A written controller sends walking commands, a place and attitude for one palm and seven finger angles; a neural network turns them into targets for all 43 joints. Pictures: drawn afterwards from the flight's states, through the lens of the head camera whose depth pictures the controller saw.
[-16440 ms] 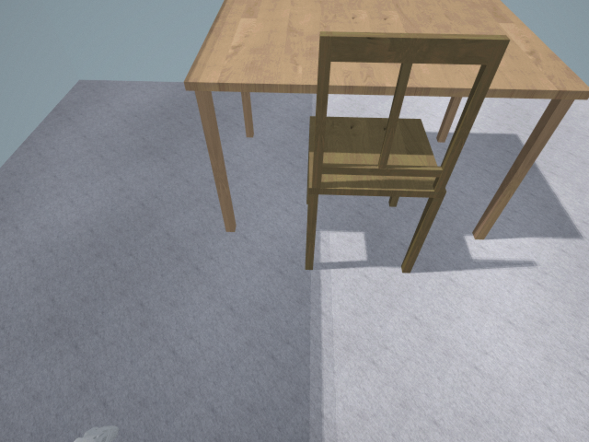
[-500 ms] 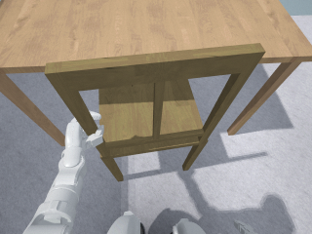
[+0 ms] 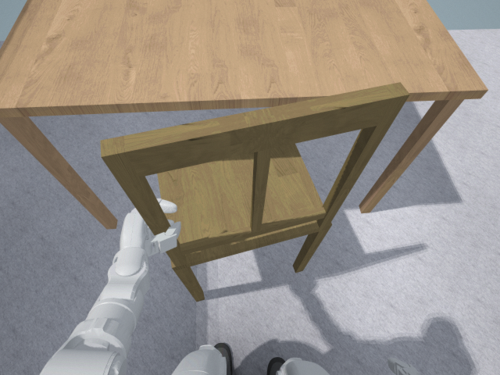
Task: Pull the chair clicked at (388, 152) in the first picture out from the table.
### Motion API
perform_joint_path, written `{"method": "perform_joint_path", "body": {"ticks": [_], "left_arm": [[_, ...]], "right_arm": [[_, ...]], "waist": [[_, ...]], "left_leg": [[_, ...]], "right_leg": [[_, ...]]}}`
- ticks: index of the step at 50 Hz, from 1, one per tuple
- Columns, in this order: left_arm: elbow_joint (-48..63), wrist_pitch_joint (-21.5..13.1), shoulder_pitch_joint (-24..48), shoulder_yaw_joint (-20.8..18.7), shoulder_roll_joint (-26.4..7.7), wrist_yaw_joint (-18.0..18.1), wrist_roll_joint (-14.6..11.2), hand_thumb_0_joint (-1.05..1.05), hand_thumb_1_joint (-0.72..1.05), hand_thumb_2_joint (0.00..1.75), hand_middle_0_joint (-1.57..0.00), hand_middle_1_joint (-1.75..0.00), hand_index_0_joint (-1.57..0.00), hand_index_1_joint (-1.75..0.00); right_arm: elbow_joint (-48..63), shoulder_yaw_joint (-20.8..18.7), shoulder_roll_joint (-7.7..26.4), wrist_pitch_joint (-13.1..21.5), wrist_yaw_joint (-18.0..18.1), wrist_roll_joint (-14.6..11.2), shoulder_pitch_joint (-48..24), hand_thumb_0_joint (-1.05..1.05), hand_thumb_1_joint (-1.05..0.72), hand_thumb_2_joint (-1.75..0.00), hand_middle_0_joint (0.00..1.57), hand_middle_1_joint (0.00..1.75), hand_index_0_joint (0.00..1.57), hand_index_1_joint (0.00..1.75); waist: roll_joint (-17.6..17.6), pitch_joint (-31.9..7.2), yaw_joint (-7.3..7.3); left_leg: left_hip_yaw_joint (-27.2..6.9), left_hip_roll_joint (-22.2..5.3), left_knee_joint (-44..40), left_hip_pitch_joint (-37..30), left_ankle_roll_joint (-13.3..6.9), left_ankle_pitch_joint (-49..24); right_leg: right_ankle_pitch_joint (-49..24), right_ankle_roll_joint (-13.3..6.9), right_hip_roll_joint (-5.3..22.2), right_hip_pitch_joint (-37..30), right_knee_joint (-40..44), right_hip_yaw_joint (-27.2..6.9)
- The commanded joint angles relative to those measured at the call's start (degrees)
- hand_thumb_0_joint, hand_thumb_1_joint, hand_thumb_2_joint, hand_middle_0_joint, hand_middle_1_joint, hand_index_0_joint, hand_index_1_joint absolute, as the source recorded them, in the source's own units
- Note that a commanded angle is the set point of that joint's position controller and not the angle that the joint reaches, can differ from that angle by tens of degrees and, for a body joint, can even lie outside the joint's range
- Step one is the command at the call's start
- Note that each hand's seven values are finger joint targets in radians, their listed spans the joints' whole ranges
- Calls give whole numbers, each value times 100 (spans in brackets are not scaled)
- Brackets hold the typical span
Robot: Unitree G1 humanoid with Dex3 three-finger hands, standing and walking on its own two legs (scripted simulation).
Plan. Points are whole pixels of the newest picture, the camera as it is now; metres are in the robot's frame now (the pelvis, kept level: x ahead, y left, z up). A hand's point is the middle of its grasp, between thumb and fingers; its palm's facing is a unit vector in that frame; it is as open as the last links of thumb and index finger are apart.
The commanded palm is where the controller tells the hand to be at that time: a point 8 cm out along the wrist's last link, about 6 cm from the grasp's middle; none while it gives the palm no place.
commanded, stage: step backward, pulling the chair out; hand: left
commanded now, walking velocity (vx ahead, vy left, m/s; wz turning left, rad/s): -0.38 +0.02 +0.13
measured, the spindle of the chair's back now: (258, 195) +0.42 -0.01 -0.05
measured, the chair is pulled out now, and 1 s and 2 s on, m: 0.10 0.18 0.35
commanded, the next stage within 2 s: none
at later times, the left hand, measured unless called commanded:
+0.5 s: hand (161, 256) +0.31 +0.16 -0.07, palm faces +0.12 -0.98 -0.17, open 6.0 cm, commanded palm +0.29 +0.21 -0.07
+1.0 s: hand (159, 287) +0.25 +0.16 -0.07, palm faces +0.02 -0.99 -0.13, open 5.9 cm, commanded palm +0.23 +0.21 -0.07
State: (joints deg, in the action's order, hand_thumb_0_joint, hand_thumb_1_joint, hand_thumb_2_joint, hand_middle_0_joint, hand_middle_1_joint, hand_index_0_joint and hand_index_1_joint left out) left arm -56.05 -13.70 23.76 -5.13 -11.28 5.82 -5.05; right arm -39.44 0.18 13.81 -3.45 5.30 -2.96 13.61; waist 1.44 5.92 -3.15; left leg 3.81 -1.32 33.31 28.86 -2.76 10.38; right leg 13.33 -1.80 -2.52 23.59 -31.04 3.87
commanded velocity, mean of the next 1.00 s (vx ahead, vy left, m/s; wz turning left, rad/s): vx -0.38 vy -0.02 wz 0.06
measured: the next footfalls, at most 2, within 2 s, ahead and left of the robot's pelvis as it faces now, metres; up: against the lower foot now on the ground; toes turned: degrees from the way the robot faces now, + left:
left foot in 0.96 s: -0.17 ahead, +0.20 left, +0.00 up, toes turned +10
right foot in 1.40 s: -0.06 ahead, -0.08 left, +0.00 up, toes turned +2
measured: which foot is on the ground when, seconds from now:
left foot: down 0.00-0.58, up 0.60-0.94, down 0.96-1.00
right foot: down 0.00-1.00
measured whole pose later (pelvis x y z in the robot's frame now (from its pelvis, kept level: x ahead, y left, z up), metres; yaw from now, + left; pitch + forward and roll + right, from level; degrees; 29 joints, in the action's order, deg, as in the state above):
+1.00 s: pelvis -0.11 +0.04 +0.00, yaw +8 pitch +5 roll +2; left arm -53.0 -8.7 32.3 2.7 -6.6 6.2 -2.0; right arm -40.7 -2.5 17.6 -0.1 7.3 -2.5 7.6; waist -2.9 10.6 -4.0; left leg 2.7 -3.5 28.1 12.5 4.7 21.0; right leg 2.3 1.8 9.2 31.7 -30.7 4.8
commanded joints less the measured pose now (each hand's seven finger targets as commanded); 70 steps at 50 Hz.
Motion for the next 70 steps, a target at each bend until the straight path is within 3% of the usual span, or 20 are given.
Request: {"method": "perform_joint_path", "body": {"ticks": [1, 9, 17, 20, 25, 27, 30, 34, 43, 47, 50, 52, 54, 57, 59, 61, 63, 66, 68, 70], "left_arm": [[833, -302, 1800, 36, -1271, 78, 232, 0, 90, 90, -50, -145, -50, -145], [388, -468, 1958, 93, -1323, 213, 298, 0, 90, 90, -50, -145, -50, -145], [640, -496, 2155, 159, -1089, 152, 297, 0, 90, 90, -50, -145, -50, -145], [662, -441, 2070, 122, -1104, 114, 343, 0, 90, 90, -50, -145, -50, -145], [696, -341, 1930, 25, -1147, 30, 306, 0, 90, 90, -50, -145, -50, -145], [756, -325, 1881, 9, -1182, 20, 286, 0, 90, 90, -50, -145, -50, -145], [516, -216, 1925, -42, -1376, 167, 364, 0, 90, 90, -50, -145, -50, -145], [702, -181, 2028, -268, -1431, 191, 366, 0, 90, 90, -50, -145, -50, -145], [847, 191, 1862, 216, -724, 106, 341, 0, 90, 90, -50, -145, -50, -145], [1377, 168, 2045, 689, -209, -5, 312, 0, 90, 90, -50, -145, -50, -145], [1881, -14, 2341, 982, 92, -132, 423, 0, 90, 90, -50, -145, -50, -145], [1961, -111, 2085, 827, 82, -176, 517, 0, 90, 90, -50, -145, -50, -145], [1947, -214, 2087, 745, 116, -178, 515, 0, 90, 90, -50, -145, -50, -145], [1365, -388, 2659, 753, 22, -116, 655, 0, 90, 90, -50, -145, -50, -145], [975, -414, 2632, 430, -416, -50, 578, 0, 90, 90, -50, -145, -50, -145], [612, -368, 2318, 452, -386, -76, 567, 0, 90, 90, -50, -145, -50, -145], [628, -376, 2229, 475, -380, -33, 508, 0, 90, 90, -50, -145, -50, -145], [946, -523, 2527, 561, -203, -71, 599, 0, 90, 90, -50, -145, -50, -145], [1028, -564, 2455, 384, -322, -40, 587, 0, 90, 90, -50, -145, -50, -145], [994, -639, 2444, 534, -109, -50, 644, 0, 90, 90, -50, -145, -50, -145]], "right_arm": [[322, -352, 921, 368, 133, -27, 180, 0, -90, -90, 20, 30, 20, 30], [1, -339, 980, 753, 164, -45, 162, 0, -90, -90, 20, 30, 20, 30], [8, -293, 992, 910, 182, 131, 42, 0, -90, -90, 20, 30, 20, 30], [7, -299, 929, 910, 147, 216, 157, 0, -90, -90, 20, 30, 20, 30], [130, -326, 938, 940, 142, 161, 101, 0, -90, -90, 20, 30, 20, 30], [179, -340, 889, 988, 144, 108, 76, 0, -90, -90, 20, 30, 20, 30], [113, -406, 888, 954, 93, 63, -145, 0, -90, -90, 20, 30, 20, 30], [-67, -246, 775, 952, 48, 132, -170, 0, -90, -90, 20, 30, 20, 30], [-30, -288, 805, 728, 229, 75, 149, 0, -90, -90, 20, 30, 20, 30], [278, -436, 914, 437, 282, 8, 224, 0, -90, -90, 20, 30, 20, 30], [596, -445, 844, 316, 184, 186, 5, 0, -90, -90, 20, 30, 20, 30], [684, -425, 799, 320, 17, 262, -90, 0, -90, -90, 20, 30, 20, 30], [629, -468, 742, 343, -96, 267, 37, 0, -90, -90, 20, 30, 20, 30], [330, -465, 611, 427, -120, 266, 300, 0, -90, -90, 20, 30, 20, 30], [138, -465, 654, 419, 21, 219, 345, 0, -90, -90, 20, 30, 20, 30], [34, -414, 546, 476, 153, 207, 197, 0, -90, -90, 20, 30, 20, 30], [-54, -392, 627, 518, 234, 188, 214, 0, -90, -90, 20, 30, 20, 30], [187, -391, 642, 451, 176, 361, -202, 0, -90, -90, 20, 30, 20, 30], [210, -431, 619, 436, 71, 331, -103, 0, -90, -90, 20, 30, 20, 30], [118, -503, 609, 481, -11, 318, 201, 0, -90, -90, 20, 30, 20, 30]], "waist": [[235, -2377, 39], [-159, -1902, 15], [764, -2131, 122], [945, -2280, 66], [820, -1941, 97], [281, -1908, 116], [-733, -1743, 255], [-388, -2094, 153], [-1142, -2755, 231], [-928, -3063, 13], [916, -2707, -129], [1691, -2239, 12], [1137, -2165, 55], [429, -2102, -95], [-766, -2438, -117], [-1204, -2288, -30], [-759, -2333, -64], [1332, -1799, 5], [917, -1700, 52], [492, -1982, -56]], "left_leg": [[-1094, -693, -341, -1352, 26, -409], [-874, -260, -45, -1413, 207, 755], [-2635, -1540, -1333, -1838, -388, 57], [-2451, -1628, -1081, -2171, -485, -907], [-2052, -1414, -923, -778, -417, 239], [-1759, -1045, -590, -280, -240, 866], [-799, 224, 2851, -355, 484, 1944], [-1110, 80, 3096, 47, 609, 1767], [-382, -13, 249, -542, 629, 1767], [-248, -747, -1248, -1874, 449, -1199], [-265, -1201, -624, -2519, 331, -3910], [-493, -1530, -574, -2307, 161, -4498], [-553, -1698, 18, -2825, 49, -5261], [-304, -1235, 935, -2181, 427, -3814], [-343, -710, 1129, -1065, 685, -251], [-475, -526, 477, -853, 619, 1639], [-303, -624, -576, -1437, 467, 726], [-1176, -1730, -1046, -717, -151, -1668], [-1320, -1910, -716, -1065, -303, -2434], [-1125, -1654, 52, -1840, -101, -3427]], "right_leg": [[-573, 84, 901, -690, 549, -981], [679, -102, 1420, -141, 1258, -1230], [1067, 34, 406, 97, -797, -695], [1180, 63, 385, -58, -858, -736], [725, 30, 409, -1223, -213, -725], [623, -86, 728, -1589, 287, -1110], [1912, -929, 2841, -304, 2037, -2997], [-1923, -742, 2459, -1598, 814, -1729], [-4337, -478, 2272, -2896, 397, -1189], [-3918, 54, 1522, -2284, -271, -454], [-3179, 205, 975, -1154, -940, -57], [-390, 118, 639, -655, -1415, 86], [-43, 50, 484, -506, -949, 60], [-2985, -157, 814, -1579, 130, -236], [-5161, -611, 1698, -2277, -51, -992], [-3906, -445, 1910, -1763, 184, -940], [-2306, -68, 1514, -1275, 86, -628], [-304, 293, 666, -1115, -1473, -119], [576, 188, 577, -943, -1259, -236], [-1134, 106, 636, -1170, -241, -411]]}}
